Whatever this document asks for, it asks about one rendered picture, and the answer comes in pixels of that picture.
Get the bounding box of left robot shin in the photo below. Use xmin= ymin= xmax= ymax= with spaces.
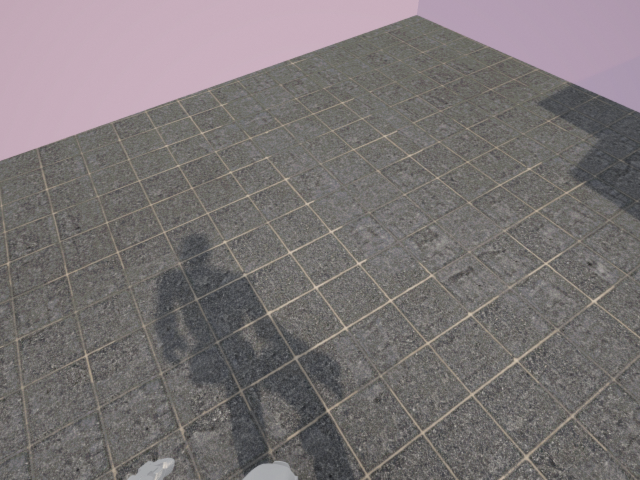
xmin=273 ymin=461 xmax=291 ymax=470

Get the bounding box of robot left hand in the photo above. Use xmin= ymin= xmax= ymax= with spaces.
xmin=127 ymin=458 xmax=175 ymax=480

